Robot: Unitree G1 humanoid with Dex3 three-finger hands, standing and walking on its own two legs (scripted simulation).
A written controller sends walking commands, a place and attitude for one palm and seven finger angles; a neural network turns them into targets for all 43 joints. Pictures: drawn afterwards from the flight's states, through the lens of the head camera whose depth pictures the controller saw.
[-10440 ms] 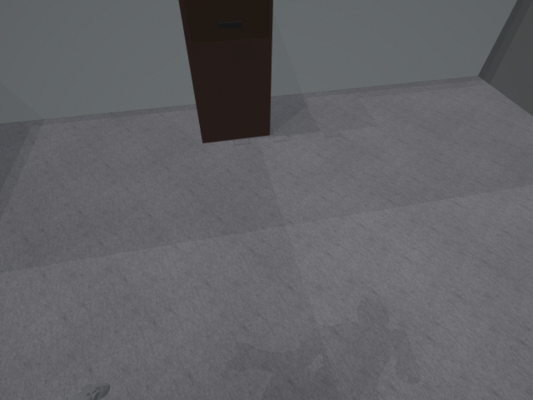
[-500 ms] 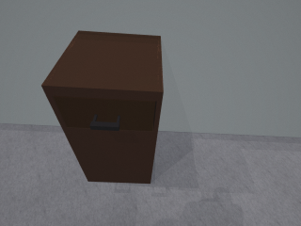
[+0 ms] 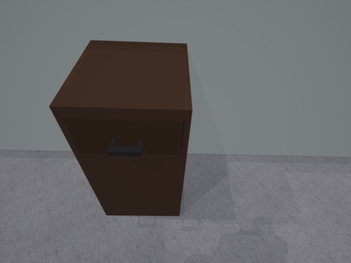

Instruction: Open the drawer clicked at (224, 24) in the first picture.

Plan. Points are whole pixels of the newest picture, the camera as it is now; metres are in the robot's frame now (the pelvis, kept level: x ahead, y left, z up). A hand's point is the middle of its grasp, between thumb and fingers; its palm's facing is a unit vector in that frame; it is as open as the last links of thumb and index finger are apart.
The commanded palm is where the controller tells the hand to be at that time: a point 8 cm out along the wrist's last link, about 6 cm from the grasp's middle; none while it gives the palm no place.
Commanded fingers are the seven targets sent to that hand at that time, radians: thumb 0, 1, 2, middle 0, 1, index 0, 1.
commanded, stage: look again from close up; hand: left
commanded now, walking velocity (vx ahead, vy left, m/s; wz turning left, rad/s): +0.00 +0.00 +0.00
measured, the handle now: (126, 146) +0.48 +0.20 -0.09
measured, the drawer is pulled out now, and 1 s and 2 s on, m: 0.00 0.00 0.00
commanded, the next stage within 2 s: come to a stop and stand still in 0.50 s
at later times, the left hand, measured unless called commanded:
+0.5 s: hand out of the picture +0.02 +0.15 -0.17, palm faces +0.01 -0.97 -0.23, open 7.3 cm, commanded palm none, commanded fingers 0.00 0.90 0.90 -0.20 -0.30 -0.20 -0.30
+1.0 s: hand out of the picture +0.00 +0.12 -0.18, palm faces +0.03 -0.98 -0.20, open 7.3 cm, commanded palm none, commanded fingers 0.00 0.90 0.90 -0.20 -0.30 -0.20 -0.30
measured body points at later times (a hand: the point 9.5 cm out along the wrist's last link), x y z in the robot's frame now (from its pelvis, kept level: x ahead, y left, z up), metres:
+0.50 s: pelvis +0.01 -0.02 -0.01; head +0.01 -0.04 +0.44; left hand +0.02 +0.21 -0.16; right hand +0.01 -0.24 -0.17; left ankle -0.03 +0.08 -0.74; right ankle -0.02 -0.15 -0.74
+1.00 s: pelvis +0.01 -0.05 +0.00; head +0.02 -0.06 +0.45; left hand +0.00 +0.17 -0.16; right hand +0.02 -0.27 -0.17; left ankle -0.03 +0.08 -0.74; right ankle -0.02 -0.15 -0.74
